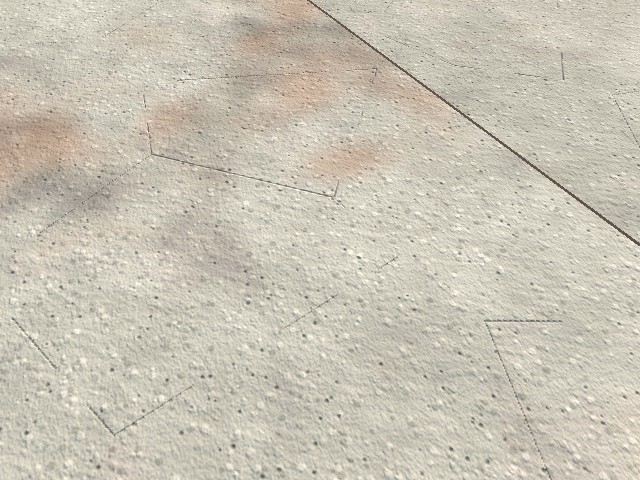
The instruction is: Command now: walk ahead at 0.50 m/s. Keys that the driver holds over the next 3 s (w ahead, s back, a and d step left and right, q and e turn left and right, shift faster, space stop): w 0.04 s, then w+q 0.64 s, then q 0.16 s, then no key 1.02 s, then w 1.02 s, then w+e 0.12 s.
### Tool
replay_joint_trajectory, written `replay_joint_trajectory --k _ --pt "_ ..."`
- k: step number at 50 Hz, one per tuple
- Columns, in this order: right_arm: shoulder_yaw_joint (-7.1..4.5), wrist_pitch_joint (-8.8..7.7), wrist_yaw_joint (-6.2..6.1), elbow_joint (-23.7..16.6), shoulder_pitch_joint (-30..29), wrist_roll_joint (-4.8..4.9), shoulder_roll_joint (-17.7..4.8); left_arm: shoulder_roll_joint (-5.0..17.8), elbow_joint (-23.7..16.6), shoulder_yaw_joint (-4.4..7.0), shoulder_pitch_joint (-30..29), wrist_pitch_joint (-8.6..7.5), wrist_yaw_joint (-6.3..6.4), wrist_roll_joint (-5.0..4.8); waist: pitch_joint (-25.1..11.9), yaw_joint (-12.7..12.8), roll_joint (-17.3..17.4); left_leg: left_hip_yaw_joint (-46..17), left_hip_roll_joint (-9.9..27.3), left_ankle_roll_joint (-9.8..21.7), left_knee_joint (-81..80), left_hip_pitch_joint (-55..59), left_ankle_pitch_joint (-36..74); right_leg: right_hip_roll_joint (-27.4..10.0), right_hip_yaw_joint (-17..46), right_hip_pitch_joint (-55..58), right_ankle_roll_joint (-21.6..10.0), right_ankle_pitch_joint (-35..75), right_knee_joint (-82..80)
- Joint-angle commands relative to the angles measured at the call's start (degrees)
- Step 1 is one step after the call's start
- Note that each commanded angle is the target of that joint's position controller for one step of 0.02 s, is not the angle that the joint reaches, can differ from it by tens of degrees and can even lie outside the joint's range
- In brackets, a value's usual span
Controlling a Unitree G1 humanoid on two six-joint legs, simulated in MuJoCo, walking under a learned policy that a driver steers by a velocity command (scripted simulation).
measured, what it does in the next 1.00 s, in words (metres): walks ahead, turning left: right foot, then left foot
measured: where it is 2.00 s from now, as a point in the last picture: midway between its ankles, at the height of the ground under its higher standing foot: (304, 456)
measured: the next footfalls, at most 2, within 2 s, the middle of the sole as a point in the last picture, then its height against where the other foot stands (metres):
right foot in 0.24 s outside the picture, level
left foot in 0.76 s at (251, 476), level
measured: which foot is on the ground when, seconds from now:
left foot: down 0.00-0.24, up 0.26-0.74, down 0.76-1.00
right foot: up 0.00-0.22, down 0.24-0.78, up 0.80-1.00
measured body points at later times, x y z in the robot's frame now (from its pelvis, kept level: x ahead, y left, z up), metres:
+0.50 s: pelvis +0.26 -0.07 +0.00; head +0.28 -0.08 +0.45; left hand +0.25 +0.21 -0.12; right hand +0.45 -0.31 -0.12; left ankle +0.30 +0.11 -0.66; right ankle +0.25 -0.17 -0.75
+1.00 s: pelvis +0.48 +0.03 -0.01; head +0.52 +0.07 +0.44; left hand +0.49 +0.36 -0.12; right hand +0.72 -0.15 -0.11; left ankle +0.50 +0.12 -0.75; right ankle +0.58 -0.12 -0.66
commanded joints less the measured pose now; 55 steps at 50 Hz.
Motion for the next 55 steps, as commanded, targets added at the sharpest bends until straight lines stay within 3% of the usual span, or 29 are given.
replay_joint_trajectory --k 1,4,7,9,11,12,13,14,15,17,19,22,26,30,33,35,36,37,38,39,40,41,42,43,44,45,47,50,55 --pt "-2.37 -0.73 -1.04 -3.52 -3.24 0.43 -9.12 1.53 -2.57 0.13 -2.51 -0.78 -0.32 0.08 2.33 1.44 4.53 -9.36 13.55 9.37 -13.14 -0.24 2.37 -0.73 0.12 0.69 1.67 7.18 -11.87" --pt "-3.0 0.0 -1.23 -2.11 -0.56 1.22 -10.67 1.6 -3.63 -0.05 -7.76 -1.35 -0.95 -0.3 4.06 -0.78 5.03 -8.59 13.81 9.07 -12.62 0.66 1.25 1.25 -1.56 4.19 2.71 9.14 -21.13" --pt "-3.54 0.88 -1.31 -0.96 0.48 1.86 -11.25 3.1 -4.48 0.25 -9.67 -2.19 -1.68 -0.67 4.97 -0.87 6.04 -11.13 15.7 8.42 -9.61 4.11 -0.49 1.97 -0.1 5.71 2.05 7.23 -27.01" --pt "-3.87 1.31 -1.46 -0.83 -0.68 1.89 -11.45 5.03 -3.97 0.88 -7.62 -2.86 -1.87 -0.72 4.18 0.89 6.73 -13.32 16.64 7.38 -6.66 5.49 -1.48 2.48 0.3 9.58 0.97 4.51 -29.55" --pt "-3.36 1.76 -1.4 -0.91 -1.86 1.54 -9.85 7.72 -1.03 2.51 1.77 -3.35 -1.38 -0.54 -0.29 5.92 6.31 -12.11 13.43 5.15 3.76 3.37 5.81 4.53 -1.83 22.99 -0.77 1.27 -31.86" --pt "-2.01 1.74 -1.24 -1.53 -1.45 0.74 -6.08 11.42 0.94 3.96 11.1 -3.56 -0.74 0.02 -7.68 9.61 1.88 -8.63 9.34 2.76 19.5 -3.06 2.69 -1.69 4.31 37.13 -3.28 -0.11 -31.28" --pt "-0.39 0.89 -1.17 -3.62 4.13 0.61 0.09 18.08 1.5 5.42 15.39 -3.07 -0.38 1.31 -14.06 7.31 -14.41 -4.0 -0.02 -1.9 41.53 -24.8 -15.71 -15.77 27.73 56.14 -10.96 -10.02 -36.0" --pt "-1.19 0.06 -1.29 -3.09 3.52 1.92 -3.72 13.54 1.32 4.31 16.24 -3.3 -0.67 1.27 -15.7 8.73 -14.12 -11.94 -0.05 -2.2 52.37 -31.87 -22.74 -17.32 39.89 55.73 -13.07 -19.6 -43.27" --pt "-2.55 -0.24 -1.26 -4.01 -0.39 3.18 -8.13 9.68 0.88 3.15 12.82 -3.59 -0.64 0.8 -9.71 8.47 -9.37 -13.78 2.9 -1.25 56.23 -35.63 -18.39 -16.12 32.13 51.2 -10.87 -20.89 -43.37" --pt "-2.94 0.11 -1.62 -4.71 -4.57 2.36 -7.99 5.09 0.46 1.81 6.04 -3.79 -0.67 0.65 -3.2 6.06 -4.94 -12.88 6.99 -0.96 52.95 -33.47 -8.94 -11.86 18.64 40.56 -8.28 -10.4 -45.21" --pt "-3.33 1.41 -1.21 -4.83 -3.96 2.41 -6.61 3.4 0.9 1.49 3.78 -4.17 -0.43 1.24 -0.99 3.91 -6.49 -12.94 8.78 -1.16 49.51 -28.71 -4.38 -9.16 10.01 35.21 -7.06 -2.19 -47.8" --pt "-3.03 2.93 -0.77 -6.08 -5.68 2.29 -4.09 5.05 2.08 2.21 4.44 -4.59 0.17 1.31 1.3 3.24 -3.21 -12.13 9.02 -1.87 46.1 -30.21 -1.14 -9.03 2.67 33.73 -8.0 7.83 -49.45" --pt "-2.47 3.1 0.16 -8.41 -10.99 1.86 -2.85 6.94 2.92 2.82 5.17 -3.98 1.0 1.32 3.56 4.16 -1.68 -10.32 8.72 -2.61 33.24 -31.23 7.64 -8.19 -4.7 34.45 -8.02 10.64 -51.12" --pt "-1.69 2.87 1.71 -11.38 -18.81 1.69 -1.81 8.7 3.72 3.4 7.79 -3.05 1.46 0.7 6.17 6.9 -0.24 -5.65 7.78 -1.51 22.94 -30.39 11.68 -8.92 -9.68 37.88 -7.54 12.37 -51.35" --pt "-1.69 2.96 2.63 -13.53 -22.11 1.79 -2.26 9.64 4.54 3.82 9.4 -1.79 1.39 -0.15 7.02 7.18 -0.47 -3.18 6.52 0.2 18.77 -30.28 8.51 -10.17 -12.13 43.49 -6.69 19.07 -48.36" --pt "-2.56 3.18 2.97 -14.25 -20.74 1.51 -3.99 11.22 4.11 4.26 8.08 -0.87 1.63 -0.58 5.21 4.84 -2.2 -0.09 3.13 2.1 17.51 -25.12 3.72 -10.0 -14.1 45.57 -5.47 38.76 -41.71" --pt "-3.36 3.31 2.99 -13.79 -17.28 1.29 -5.45 12.14 3.67 4.56 7.39 -0.24 1.94 -0.85 2.77 2.57 -3.47 1.63 0.6 3.11 17.58 -20.32 1.21 -9.6 -14.52 45.95 -4.78 49.68 -35.41" --pt "-4.64 3.31 2.83 -12.22 -10.39 1.27 -7.8 12.71 3.14 4.71 6.32 0.28 2.15 -1.13 -0.94 -1.17 -3.63 2.12 -1.76 4.5 15.57 -11.93 2.03 -8.51 -14.73 44.33 -3.69 53.68 -25.83" --pt "-6.39 3.37 1.86 -10.08 -2.0 1.01 -10.99 12.15 2.49 4.42 5.05 0.17 2.22 -1.47 -5.23 -5.86 -1.79 0.29 -2.91 6.53 9.67 1.84 10.53 -5.75 -15.55 37.53 -0.95 46.26 -12.85" --pt "-7.2 3.89 0.32 -9.24 0.29 0.77 -15.77 5.83 0.8 2.65 7.5 -0.47 1.83 1.51 -9.85 -3.07 10.58 -14.78 8.09 9.85 12.83 19.13 31.61 -0.39 -14.46 19.65 2.45 -0.8 5.86" --pt "-7.13 3.25 0.57 -12.76 -3.5 -0.45 -19.69 3.33 -1.61 1.03 13.21 -1.94 1.02 1.73 -21.64 1.87 17.55 -46.12 23.47 24.6 8.47 33.58 35.82 10.19 -4.12 2.23 5.4 -33.43 25.47" --pt "-6.11 3.23 1.08 -13.46 -2.49 -0.13 -15.2 8.71 -1.59 2.31 6.76 -2.97 0.61 -0.13 -24.15 -3.05 6.05 -42.33 21.66 22.07 4.81 31.06 34.82 7.07 4.61 0.21 4.53 -29.8 26.95" --pt "-5.4 2.76 1.17 -13.39 -5.72 0.4 -12.85 8.65 -3.42 2.23 2.8 -3.19 0.77 -1.39 -15.94 -1.78 4.82 -33.55 19.15 19.31 4.4 23.59 34.32 4.98 3.7 -1.84 3.5 -24.7 23.55" --pt "-4.78 2.54 0.99 -13.21 -9.09 1.25 -10.49 7.95 -2.19 2.2 3.13 -2.85 1.52 -0.58 -9.63 0.87 -0.06 -27.27 16.09 16.04 3.53 14.53 33.03 2.25 2.9 -0.93 3.76 -20.52 18.82" --pt "-4.2 2.6 0.6 -13.58 -11.6 1.41 -8.61 8.67 -1.75 2.58 3.67 -2.05 2.06 0.32 -7.12 2.45 0.96 -23.92 14.55 14.64 2.25 7.58 32.41 0.74 2.79 1.99 4.04 -17.93 15.15" --pt "-3.92 2.67 0.46 -13.88 -12.73 0.48 -8.29 9.02 -1.47 2.85 4.68 -1.01 2.15 0.38 -6.2 3.86 2.62 -21.75 13.36 14.01 0.79 1.64 33.23 0.17 2.85 6.5 4.04 -16.39 13.59" --pt "-4.0 2.31 0.37 -13.32 -12.98 -0.35 -8.99 7.13 -1.15 2.6 6.65 0.3 2.42 0.63 -6.59 5.11 3.87 -18.47 12.16 14.19 -0.19 -3.53 38.26 0.96 1.72 10.24 4.83 -14.35 10.21" --pt "-3.85 2.39 -0.41 -12.01 -12.37 -0.18 -9.34 5.69 -1.72 2.16 4.99 1.06 2.89 1.05 -7.57 4.79 5.32 -15.52 11.0 13.2 -0.09 -3.29 39.15 1.47 1.62 9.49 5.79 -9.76 2.45" --pt "-3.03 3.77 -1.27 -10.64 -13.28 -0.63 -8.53 5.11 -2.79 1.63 -0.94 1.77 2.41 0.5 -5.89 2.52 7.35 -15.22 9.92 10.64 -1.51 -4.09 20.25 1.4 2.03 13.44 6.06 -1.88 -12.7"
